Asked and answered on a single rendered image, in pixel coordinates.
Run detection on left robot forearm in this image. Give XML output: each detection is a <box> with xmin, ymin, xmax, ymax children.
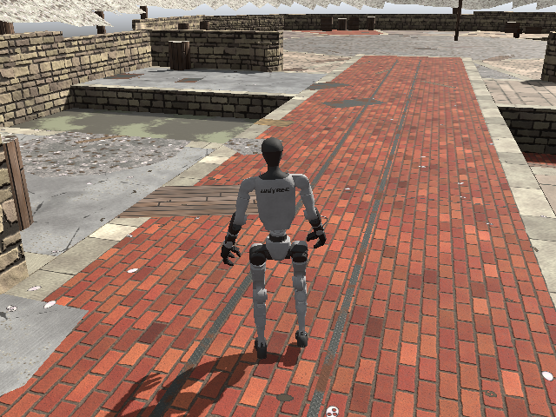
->
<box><xmin>223</xmin><ymin>212</ymin><xmax>242</xmax><ymax>248</ymax></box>

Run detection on robot left hand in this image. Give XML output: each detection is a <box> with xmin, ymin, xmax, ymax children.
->
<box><xmin>221</xmin><ymin>245</ymin><xmax>241</xmax><ymax>266</ymax></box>

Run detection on robot left thigh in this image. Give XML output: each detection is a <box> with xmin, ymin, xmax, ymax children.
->
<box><xmin>249</xmin><ymin>243</ymin><xmax>268</xmax><ymax>304</ymax></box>

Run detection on robot right hand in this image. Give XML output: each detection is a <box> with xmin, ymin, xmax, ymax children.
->
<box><xmin>307</xmin><ymin>232</ymin><xmax>327</xmax><ymax>248</ymax></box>

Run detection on left robot upper arm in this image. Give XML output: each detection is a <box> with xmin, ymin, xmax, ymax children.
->
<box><xmin>233</xmin><ymin>176</ymin><xmax>256</xmax><ymax>226</ymax></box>

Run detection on right robot upper arm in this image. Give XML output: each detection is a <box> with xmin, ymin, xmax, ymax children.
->
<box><xmin>292</xmin><ymin>174</ymin><xmax>318</xmax><ymax>221</ymax></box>

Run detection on left robot foot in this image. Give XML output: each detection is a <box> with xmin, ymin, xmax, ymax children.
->
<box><xmin>255</xmin><ymin>337</ymin><xmax>268</xmax><ymax>359</ymax></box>

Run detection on right robot forearm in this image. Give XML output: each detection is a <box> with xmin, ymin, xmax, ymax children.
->
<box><xmin>309</xmin><ymin>207</ymin><xmax>324</xmax><ymax>235</ymax></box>

